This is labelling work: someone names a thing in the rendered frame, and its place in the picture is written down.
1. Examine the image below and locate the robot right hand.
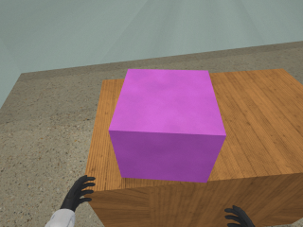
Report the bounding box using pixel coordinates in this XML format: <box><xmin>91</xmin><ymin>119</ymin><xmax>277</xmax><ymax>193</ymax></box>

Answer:
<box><xmin>224</xmin><ymin>205</ymin><xmax>256</xmax><ymax>227</ymax></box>

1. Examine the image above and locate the pedestal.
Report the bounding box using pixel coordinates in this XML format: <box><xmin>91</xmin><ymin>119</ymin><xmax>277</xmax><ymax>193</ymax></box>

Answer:
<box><xmin>82</xmin><ymin>68</ymin><xmax>303</xmax><ymax>227</ymax></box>

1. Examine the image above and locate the robot left hand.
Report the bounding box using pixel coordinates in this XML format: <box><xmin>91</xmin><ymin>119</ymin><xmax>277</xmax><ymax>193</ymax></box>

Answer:
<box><xmin>60</xmin><ymin>175</ymin><xmax>96</xmax><ymax>213</ymax></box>

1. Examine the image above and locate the carton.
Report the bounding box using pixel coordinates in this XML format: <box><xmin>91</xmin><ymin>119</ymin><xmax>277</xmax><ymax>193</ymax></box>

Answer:
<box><xmin>108</xmin><ymin>69</ymin><xmax>226</xmax><ymax>183</ymax></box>

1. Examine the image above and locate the robot left forearm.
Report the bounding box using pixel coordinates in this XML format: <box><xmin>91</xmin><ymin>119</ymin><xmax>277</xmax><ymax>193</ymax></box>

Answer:
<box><xmin>45</xmin><ymin>208</ymin><xmax>76</xmax><ymax>227</ymax></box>

